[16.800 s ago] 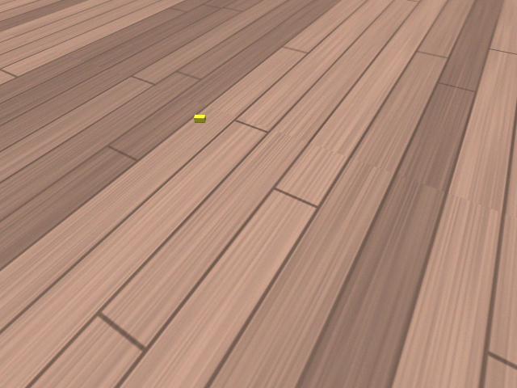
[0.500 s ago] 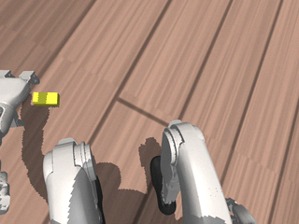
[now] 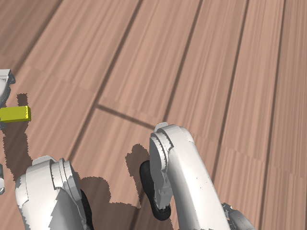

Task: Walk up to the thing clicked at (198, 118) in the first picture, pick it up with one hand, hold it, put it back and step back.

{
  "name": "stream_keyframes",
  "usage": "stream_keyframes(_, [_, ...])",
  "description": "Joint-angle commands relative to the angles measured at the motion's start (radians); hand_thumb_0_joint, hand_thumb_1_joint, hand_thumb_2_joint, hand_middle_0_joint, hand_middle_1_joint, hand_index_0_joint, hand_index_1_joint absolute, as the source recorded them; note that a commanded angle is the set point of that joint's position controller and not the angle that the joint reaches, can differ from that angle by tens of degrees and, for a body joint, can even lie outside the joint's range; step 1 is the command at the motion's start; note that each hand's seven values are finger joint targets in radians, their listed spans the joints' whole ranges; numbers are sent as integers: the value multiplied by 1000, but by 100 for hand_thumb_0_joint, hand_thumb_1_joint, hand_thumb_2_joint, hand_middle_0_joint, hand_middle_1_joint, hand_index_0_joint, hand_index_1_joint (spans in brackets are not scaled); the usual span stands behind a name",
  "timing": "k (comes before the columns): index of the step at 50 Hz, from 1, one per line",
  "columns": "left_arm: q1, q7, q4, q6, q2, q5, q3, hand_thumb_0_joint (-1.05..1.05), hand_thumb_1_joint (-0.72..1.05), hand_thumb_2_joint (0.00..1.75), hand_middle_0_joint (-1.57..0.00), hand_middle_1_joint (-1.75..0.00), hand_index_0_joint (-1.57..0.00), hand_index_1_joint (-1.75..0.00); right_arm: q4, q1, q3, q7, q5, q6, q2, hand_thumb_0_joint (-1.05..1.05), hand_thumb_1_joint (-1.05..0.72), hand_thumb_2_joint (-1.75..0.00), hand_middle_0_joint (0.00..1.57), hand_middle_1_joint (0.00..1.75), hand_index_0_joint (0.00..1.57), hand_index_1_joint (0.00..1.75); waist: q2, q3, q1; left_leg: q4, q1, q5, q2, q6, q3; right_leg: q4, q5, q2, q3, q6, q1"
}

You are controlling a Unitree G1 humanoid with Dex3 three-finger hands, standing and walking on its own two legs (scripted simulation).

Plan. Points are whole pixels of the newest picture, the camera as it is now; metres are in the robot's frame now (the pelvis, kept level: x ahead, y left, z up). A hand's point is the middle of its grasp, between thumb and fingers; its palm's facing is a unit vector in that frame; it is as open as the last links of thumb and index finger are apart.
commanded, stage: rest palm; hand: left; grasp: from above
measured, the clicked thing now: (15, 114) +0.46 +0.28 -0.29
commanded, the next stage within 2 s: none
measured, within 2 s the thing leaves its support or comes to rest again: neither
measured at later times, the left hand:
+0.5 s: hand (12, 124) +0.42 +0.27 -0.24, palm faces -0.45 -0.02 -0.89, open 13.8 cm
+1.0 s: hand (7, 118) +0.45 +0.29 -0.27, palm faces -0.56 -0.08 -0.83, open 14.1 cm
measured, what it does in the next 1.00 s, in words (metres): stands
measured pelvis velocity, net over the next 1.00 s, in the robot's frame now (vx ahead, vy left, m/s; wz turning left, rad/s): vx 0.01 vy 0.00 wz -0.06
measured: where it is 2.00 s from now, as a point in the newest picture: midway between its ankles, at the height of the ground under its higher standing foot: (123, 215)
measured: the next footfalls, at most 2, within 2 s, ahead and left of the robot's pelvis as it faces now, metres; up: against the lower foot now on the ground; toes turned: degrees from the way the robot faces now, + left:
none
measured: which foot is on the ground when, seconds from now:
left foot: down 0.00-1.00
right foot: down 0.00-1.00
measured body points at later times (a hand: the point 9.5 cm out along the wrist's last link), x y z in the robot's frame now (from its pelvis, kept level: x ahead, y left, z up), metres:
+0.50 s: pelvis +0.00 +0.00 -0.01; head +0.25 +0.11 +0.35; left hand +0.44 +0.27 -0.18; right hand +0.07 -0.28 -0.08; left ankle +0.07 +0.13 -0.28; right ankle +0.10 -0.12 -0.28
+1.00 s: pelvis +0.01 +0.00 -0.01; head +0.30 +0.09 +0.32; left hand +0.47 +0.29 -0.22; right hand +0.04 -0.25 -0.10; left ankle +0.07 +0.13 -0.28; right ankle +0.10 -0.12 -0.28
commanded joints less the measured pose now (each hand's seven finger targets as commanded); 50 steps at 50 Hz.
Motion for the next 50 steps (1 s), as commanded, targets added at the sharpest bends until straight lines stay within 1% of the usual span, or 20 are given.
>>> stream_keyframes(1, [-245, -9, -219, 9, 292, -77, 57, 0, -44, 91, -11, -96, -12, -94, -38, 167, -98, -13, 10, -7, -272, 0, -91, -90, 20, 30, 20, 30, 363, -736, 58, -247, 512, 166, -30, 38, 114, -244, 220, 36, -46, -48, 395])
stream_keyframes(3, [-209, -47, -131, 4, 222, -95, 13, 0, -48, 94, -7, -100, -9, -98, -24, 186, -92, -9, 13, -2, -266, 0, -91, -90, 20, 30, 20, 30, 285, -640, 29, -230, 425, 139, -31, 47, 113, -252, 200, 36, -40, -41, 387])
stream_keyframes(4, [-231, -60, -160, -8, 248, -98, 37, 0, -48, 94, -7, -101, -9, -99, -40, 180, -98, -10, 10, -3, -279, 0, -91, -90, 20, 30, 20, 30, 236, -632, 15, -219, 407, 143, -29, 52, 104, -256, 204, 40, -40, -36, 400])
stream_keyframes(5, [-206, -79, -113, -16, 201, -103, -2, 0, -49, 95, -7, -100, -9, -98, -27, 191, -91, -12, 15, -1, -276, 0, -91, -90, 20, 30, 20, 30, 208, -618, 15, -213, 397, 144, -32, 52, 99, -256, 204, 38, -45, -35, 398])
stream_keyframes(8, [-158, -91, -64, -65, 255, -114, 61, 0, -47, 95, -8, -100, -10, -98, 0, 226, -91, -10, -1, 11, -291, 0, -91, -90, 20, 30, 20, 30, 176, -616, 8, -205, 399, 178, -30, 50, 80, -243, 230, 40, -56, -30, 439])
stream_keyframes(10, [-202, -92, -76, -111, 205, -106, 20, 0, -46, 94, -10, -98, -11, -96, -14, 211, -78, -5, -10, 11, -290, 0, -91, -90, 20, 30, 20, 30, 184, -595, -8, -194, 416, 175, -32, 44, 75, -240, 217, 41, -68, -36, 418])
stream_keyframes(12, [-231, -74, -90, -161, 248, -82, 21, 0, -47, 95, -8, -99, -10, -98, -17, 192, -65, -7, -21, 13, -295, 0, -91, -90, 20, 30, 20, 30, 233, -587, -4, -193, 448, 164, -29, 36, 72, -240, 196, 48, -74, -44, 407])
stream_keyframes(14, [-266, -36, -124, -205, 291, -56, 25, 0, -45, 93, -9, -99, -11, -97, 3, 181, -50, -11, -26, 16, -289, 0, -91, -90, 20, 30, 20, 30, 295, -614, 20, -196, 501, 150, -26, 27, 74, -235, 180, 53, -74, -47, 399])
stream_keyframes(16, [-265, 20, -118, -229, 297, -20, 29, 0, -44, 92, -8, -100, -11, -97, -3, 158, -44, -9, -49, 14, -297, 0, -90, -90, 20, 30, 20, 30, 348, -619, 9, -197, 560, 154, -18, 15, 69, -212, 172, 60, -87, -56, 362])
stream_keyframes(19, [-227, 130, -128, -223, 282, 31, 24, 0, -43, 91, -7, -99, -10, -96, 11, 104, -44, -4, -82, 5, -310, 0, -90, -90, 20, 30, 20, 30, 415, -625, 12, -211, 611, 185, -14, 7, 69, -185, 191, 65, -105, -57, 341])
stream_keyframes(21, [-196, 203, -80, -182, 232, 64, -11, 0, -45, 92, -7, -97, -9, -95, 31, 67, -44, 2, -99, -4, -308, 0, -89, -90, 20, 30, 20, 30, 413, -597, 16, -214, 595, 174, -12, 1, 74, -189, 179, 76, -103, -62, 313])
stream_keyframes(22, [-211, 240, -71, -161, 237, 71, -2, 0, -46, 94, -7, -96, -9, -94, 42, 65, -43, 4, -105, -9, -313, 0, -90, -90, 20, 30, 20, 30, 420, -592, 8, -220, 590, 177, -11, -1, 72, -193, 186, 79, -107, -60, 300])
stream_keyframes(24, [-211, 293, -40, -105, 182, 66, -42, 0, -48, 95, -7, -96, -8, -94, 46, 50, -36, 23, -114, -26, -305, 0, -90, -90, 20, 30, 20, 30, 410, -587, -3, -212, 575, 187, -9, -2, 71, -187, 203, 84, -106, -61, 287])
stream_keyframes(28, [-255, 341, 9, -1, 149, 35, -68, 0, -50, 97, -6, -95, -7, -94, 52, 36, -35, 57, -110, -64, -321, 0, -90, -90, 20, 30, 20, 30, 408, -557, -39, -188, 536, 183, -11, 8, 70, -173, 225, 77, -105, -50, 265])
stream_keyframes(33, [-288, 285, 63, 79, 152, -36, -59, 0, -50, 96, -6, -98, -7, -97, 50, 49, -29, 86, -92, -112, -340, 0, -90, -90, 20, 30, 20, 30, 378, -534, -53, -184, 511, 133, -6, 22, 51, -174, 197, 63, -109, -46, 272])
stream_keyframes(37, [-293, 208, 67, 80, 287, -69, 51, 0, -51, 96, -5, -101, -7, -100, 9, 61, -25, 89, -72, -138, -363, 0, -91, -90, 20, 30, 20, 30, 370, -555, -46, -186, 520, 103, -1, 24, 32, -163, 184, 53, -109, -47, 301])
stream_keyframes(40, [-217, 143, 97, 60, 290, -77, 78, 0, -50, 96, -5, -100, -7, -99, -2, 105, -9, 93, -76, -128, -333, 0, -90, -90, 20, 30, 20, 30, 337, -570, -55, -160, 497, 173, -8, 31, 52, -163, 244, 59, -106, -40, 387])
stream_keyframes(45, [-165, 59, 52, -5, 306, -100, 55, 0, -52, 96, -5, -101, -6, -100, -12, 123, 21, 90, -78, -102, -315, 0, -91, -90, 20, 30, 20, 30, 347, -599, -49, -135, 503, 280, -7, 29, 54, -172, 364, 71, -107, -33, 482])
stream_keyframes(48, [-137, 48, -24, -70, 331, -110, 67, 0, -53, 98, -6, -99, -6, -99, -21, 142, 20, 82, -79, -79, -337, 0, -91, -90, 20, 30, 20, 30, 384, -624, -31, -136, 544, 339, -2, 15, 45, -171, 395, 76, -114, -39, 532])
stream_keyframes(50, [-168, 49, -42, -115, 311, -98, 39, 0, -52, 97, -6, -98, -6, -98, -28, 152, 46, 90, -95, -72, -325, 0, -90, -90, 20, 30, 20, 30, 374, -613, -63, -111, 577, 354, 5, 14, 34, -160, 400, 80, -130, -37, 513])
